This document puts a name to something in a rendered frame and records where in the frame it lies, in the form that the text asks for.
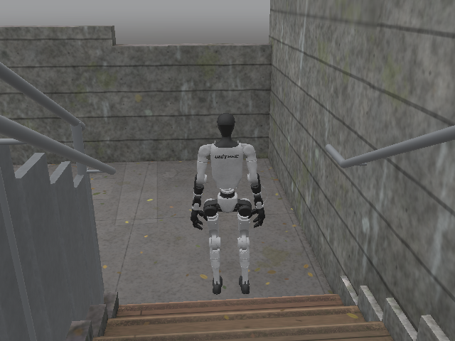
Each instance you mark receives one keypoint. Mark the stairs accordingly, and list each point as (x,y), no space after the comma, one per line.
(286,318)

